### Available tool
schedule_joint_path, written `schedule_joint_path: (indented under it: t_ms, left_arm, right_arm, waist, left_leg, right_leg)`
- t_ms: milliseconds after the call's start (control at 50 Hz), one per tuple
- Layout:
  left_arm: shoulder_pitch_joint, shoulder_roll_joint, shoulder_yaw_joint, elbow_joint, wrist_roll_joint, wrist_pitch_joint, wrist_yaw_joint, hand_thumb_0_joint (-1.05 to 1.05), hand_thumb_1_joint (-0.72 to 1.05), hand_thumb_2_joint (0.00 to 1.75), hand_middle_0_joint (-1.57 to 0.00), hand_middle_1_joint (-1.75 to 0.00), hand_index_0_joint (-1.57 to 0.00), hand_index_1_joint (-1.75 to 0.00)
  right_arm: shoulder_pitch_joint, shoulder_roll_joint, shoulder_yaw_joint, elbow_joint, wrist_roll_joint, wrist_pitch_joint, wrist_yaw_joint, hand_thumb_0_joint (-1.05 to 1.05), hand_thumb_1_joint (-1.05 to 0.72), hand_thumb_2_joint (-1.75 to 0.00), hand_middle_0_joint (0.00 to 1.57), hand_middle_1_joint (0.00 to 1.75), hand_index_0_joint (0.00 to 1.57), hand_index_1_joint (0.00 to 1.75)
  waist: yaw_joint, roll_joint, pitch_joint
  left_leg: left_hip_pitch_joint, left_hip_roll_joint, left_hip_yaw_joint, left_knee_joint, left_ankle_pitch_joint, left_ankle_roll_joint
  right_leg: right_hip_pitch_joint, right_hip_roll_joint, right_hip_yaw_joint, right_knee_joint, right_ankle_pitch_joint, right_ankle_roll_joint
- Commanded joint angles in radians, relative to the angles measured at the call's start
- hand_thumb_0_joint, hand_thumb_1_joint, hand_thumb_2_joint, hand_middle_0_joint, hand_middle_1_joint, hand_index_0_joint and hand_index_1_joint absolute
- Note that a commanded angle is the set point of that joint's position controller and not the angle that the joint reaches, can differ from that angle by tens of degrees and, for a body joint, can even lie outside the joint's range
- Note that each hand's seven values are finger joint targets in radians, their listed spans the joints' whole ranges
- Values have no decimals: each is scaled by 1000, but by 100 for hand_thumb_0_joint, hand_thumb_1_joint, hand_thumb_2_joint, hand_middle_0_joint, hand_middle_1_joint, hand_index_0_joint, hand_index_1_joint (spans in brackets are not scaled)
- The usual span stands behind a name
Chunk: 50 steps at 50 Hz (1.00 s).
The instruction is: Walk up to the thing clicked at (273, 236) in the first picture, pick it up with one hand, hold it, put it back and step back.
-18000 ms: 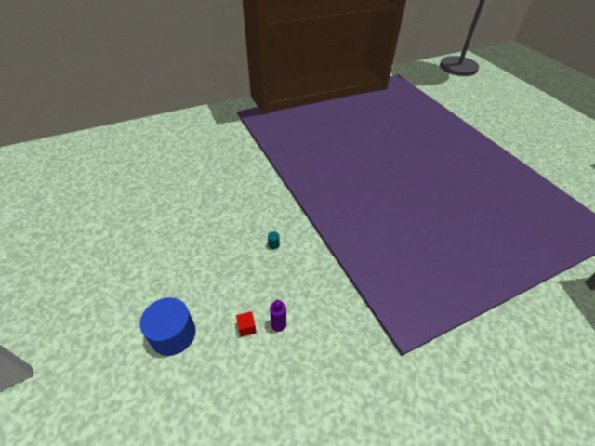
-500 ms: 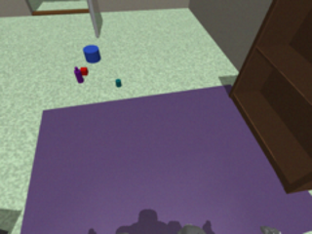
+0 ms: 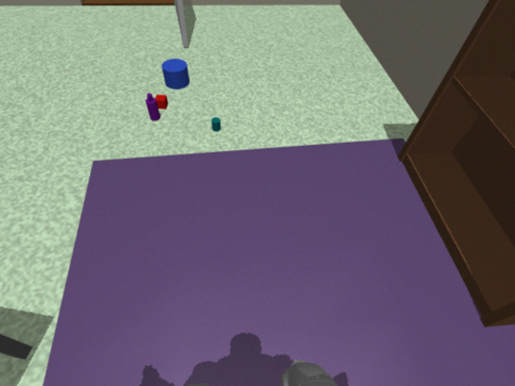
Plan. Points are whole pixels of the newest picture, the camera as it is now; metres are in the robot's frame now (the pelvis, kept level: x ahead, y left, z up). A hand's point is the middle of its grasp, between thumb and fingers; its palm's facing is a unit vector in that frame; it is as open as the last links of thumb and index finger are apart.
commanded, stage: walk up
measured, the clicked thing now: (216, 124) +1.53 +0.16 -0.74
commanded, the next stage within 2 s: stand in 0.98 s
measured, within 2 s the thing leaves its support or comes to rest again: neither
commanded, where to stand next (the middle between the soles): +0.08 +0.00 m, yaw -4 degrees
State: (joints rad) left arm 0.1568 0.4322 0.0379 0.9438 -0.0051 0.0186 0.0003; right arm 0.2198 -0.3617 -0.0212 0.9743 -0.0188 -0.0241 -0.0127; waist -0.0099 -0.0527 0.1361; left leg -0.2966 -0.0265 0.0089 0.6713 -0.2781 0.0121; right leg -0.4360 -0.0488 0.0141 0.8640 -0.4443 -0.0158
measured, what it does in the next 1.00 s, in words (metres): walks backwards: right foot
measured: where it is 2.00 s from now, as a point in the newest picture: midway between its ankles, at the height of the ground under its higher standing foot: outside the picture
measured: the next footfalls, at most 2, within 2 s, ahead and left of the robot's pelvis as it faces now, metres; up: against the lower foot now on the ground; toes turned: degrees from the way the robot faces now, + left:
right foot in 0.10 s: +0.07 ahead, -0.12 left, +0.01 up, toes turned -1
right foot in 1.02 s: -0.09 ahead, -0.14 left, -0.02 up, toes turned -6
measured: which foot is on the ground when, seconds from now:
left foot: down 0.00-1.00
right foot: up 0.00-0.08, down 0.10-0.72, up 0.74-1.00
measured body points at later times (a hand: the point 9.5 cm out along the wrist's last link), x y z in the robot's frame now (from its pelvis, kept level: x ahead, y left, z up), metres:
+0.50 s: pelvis -0.04 -0.02 +0.00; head -0.04 -0.01 +0.45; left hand +0.07 +0.28 -0.12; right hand +0.03 -0.33 -0.11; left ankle -0.02 +0.12 -0.73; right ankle +0.03 -0.12 -0.72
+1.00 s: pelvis -0.12 -0.03 +0.00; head -0.14 -0.04 +0.45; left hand -0.05 +0.30 -0.11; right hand -0.12 -0.36 -0.13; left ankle -0.04 +0.10 -0.73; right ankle -0.13 -0.13 -0.73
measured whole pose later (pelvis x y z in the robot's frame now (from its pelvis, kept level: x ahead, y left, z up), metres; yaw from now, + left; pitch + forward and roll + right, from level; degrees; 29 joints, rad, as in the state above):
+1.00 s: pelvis -0.12 -0.03 +0.00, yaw -6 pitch -5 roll +2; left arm 0.27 0.42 0.08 1.02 0.01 0.03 -0.07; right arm 0.22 -0.39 -0.09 1.09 -0.06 0.02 0.00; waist 0.01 -0.01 0.05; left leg -0.22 0.02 0.06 0.47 -0.33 0.04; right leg -0.19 -0.01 0.00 0.64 -0.46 -0.01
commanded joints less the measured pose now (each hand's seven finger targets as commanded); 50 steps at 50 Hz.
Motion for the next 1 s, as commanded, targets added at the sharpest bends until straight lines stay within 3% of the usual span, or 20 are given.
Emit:
schedule_joint_path:
  t_ms: [0,40,80,100,140,200,260,300,340,380,440,500,540,580,660,700,740,840,940,980]
  left_arm:
    - [1,179,48,-40,1,5,-7,0,90,90,-20,-30,-20,-30]
    - [36,132,38,-15,12,-15,-11,0,90,90,-20,-30,-20,-30]
    - [59,191,50,-5,22,-52,12,0,90,90,-20,-30,-20,-30]
    - [102,225,56,13,20,-58,19,0,90,90,-20,-30,-20,-30]
    - [-42,233,50,-4,7,-44,9,0,90,90,-20,-30,-20,-30]
    - [-144,201,36,-39,32,-21,-10,0,90,90,-20,-30,-20,-30]
    - [-82,162,23,-4,14,-50,7,0,90,90,-20,-30,-20,-30]
    - [-67,145,15,-11,3,-41,0,0,90,90,-20,-30,-20,-30]
    - [-76,134,13,8,8,-26,-13,0,90,90,-20,-30,-20,-30]
    - [-38,170,36,26,26,-11,-29,0,90,90,-20,-30,-20,-30]
    - [-4,103,21,40,15,-53,-14,0,90,90,-20,-30,-20,-30]
    - [6,238,59,57,24,-46,-14,0,90,90,-20,-30,-20,-30]
    - [-82,276,72,10,35,-37,-18,0,90,90,-20,-30,-20,-30]
    - [-114,219,59,1,34,-35,-11,0,90,90,-20,-30,-20,-30]
    - [-166,162,41,5,31,-10,-27,0,90,90,-20,-30,-20,-30]
    - [-158,99,37,-4,23,3,-24,0,90,90,-20,-30,-20,-30]
    - [-47,144,55,38,28,4,-14,0,90,90,-20,-30,-20,-30]
    - [160,209,95,79,24,20,-46,0,90,90,-20,-30,-20,-30]
    - [226,165,99,32,19,2,-60,0,90,90,-20,-30,-20,-30]
    - [36,141,55,8,37,-32,-11,0,90,90,-20,-30,-20,-30]
  right_arm:
    - [-133,-307,-84,-78,-14,-11,-19,0,-90,-90,20,30,20,30]
    - [-166,-260,-62,-81,-5,-10,-16,0,-90,-90,20,30,20,30]
    - [-96,-239,-51,-56,20,-21,-20,0,-90,-90,20,30,20,30]
    - [-74,-244,-54,-56,34,-22,-25,0,-90,-90,20,30,20,30]
    - [-76,-194,-50,-19,19,-15,-28,0,-90,-90,20,30,20,30]
    - [-23,-229,-67,25,13,11,3,0,-90,-90,20,30,20,30]
    - [-19,-200,-51,32,10,-43,-10,0,-90,-90,20,30,20,30]
    - [-20,-218,-49,33,13,-47,-20,0,-90,-90,20,30,20,30]
    - [-117,-257,-67,25,13,-23,-7,0,-90,-90,20,30,20,30]
    - [-202,-311,-77,0,-7,-8,-3,0,-90,-90,20,30,20,30]
    - [-205,-242,-48,8,0,-38,-7,0,-90,-90,20,30,20,30]
    - [-155,-209,-46,21,1,-8,-2,0,-90,-90,20,30,20,30]
    - [-97,-254,-69,36,-7,2,4,0,-90,-90,20,30,20,30]
    - [-59,-204,-64,61,5,-19,9,0,-90,-90,20,30,20,30]
    - [81,-219,-89,105,-13,-8,14,0,-90,-90,20,30,20,30]
    - [95,-265,-101,102,-27,-9,0,0,-90,-90,20,30,20,30]
    - [-106,-334,-107,40,-21,-21,-10,0,-90,-90,20,30,20,30]
    - [-239,-285,-110,-17,-48,-23,-2,0,-90,-90,20,30,20,30]
    - [-162,-303,-131,-18,-61,9,8,0,-90,-90,20,30,20,30]
    - [-58,-123,-74,10,20,35,-2,0,-90,-90,20,30,20,30]
  waist:
    - [14,237,-141]
    - [44,165,-66]
    - [46,43,-169]
    - [48,-2,-267]
    - [-4,-68,-264]
    - [-44,-124,-26]
    - [-26,-36,-199]
    - [-19,-40,-341]
    - [1,65,-185]
    - [31,223,-50]
    - [59,155,-125]
    - [39,-11,-190]
    - [-2,-52,-87]
    - [-10,-78,-131]
    - [-100,-86,-197]
    - [-105,173,-91]
    - [-18,166,-4]
    - [106,282,-28]
    - [110,201,-111]
    - [13,-191,-60]
  left_leg:
    - [-107,219,-246,-307,-348,136]
    - [-84,187,-183,-237,-177,108]
    - [3,151,-89,19,446,38]
    - [-29,108,-64,100,382,14]
    - [43,23,9,59,-163,6]
    - [114,11,31,72,-225,13]
    - [163,125,-75,-121,458,20]
    - [315,145,-122,-175,373,55]
    - [110,217,-211,-339,-261,109]
    - [-102,296,-300,-495,-627,127]
    - [109,210,-115,-211,288,75]
    - [-105,3,50,-5,-308,11]
    - [-74,51,11,114,-277,7]
    - [-39,72,-1,-21,-138,9]
    - [406,35,-29,-151,-164,45]
    - [255,299,-459,-486,-549,127]
    - [27,392,-510,-589,-503,175]
    - [-123,231,-186,-551,-373,92]
    - [-15,198,-126,-339,-403,129]
    - [-34,93,-72,-18,-134,50]
  right_leg:
    - [165,-11,-5,-96,-61,-16]
    - [174,22,-31,-292,73,-20]
    - [305,-63,76,-350,629,-67]
    - [424,-124,163,-327,830,-102]
    - [217,-265,343,-481,446,-176]
    - [-107,-159,262,-630,-339,-101]
    - [228,-84,102,-317,721,-74]
    - [187,-56,108,-260,591,-40]
    - [85,0,81,-322,-73,-24]
    - [135,46,-1,-123,-63,-14]
    - [211,-7,28,-422,425,-8]
    - [373,-164,392,-569,-91,-120]
    - [160,-257,485,-709,-394,-168]
    - [262,-189,334,-641,-48,-151]
    - [-104,-3,131,-526,-178,-7]
    - [-206,148,84,-62,-88,10]
    - [-110,92,142,79,15,7]
    - [158,72,30,149,59,20]
    - [356,28,-63,-327,-113,-7]
    - [311,-120,299,-706,11,0]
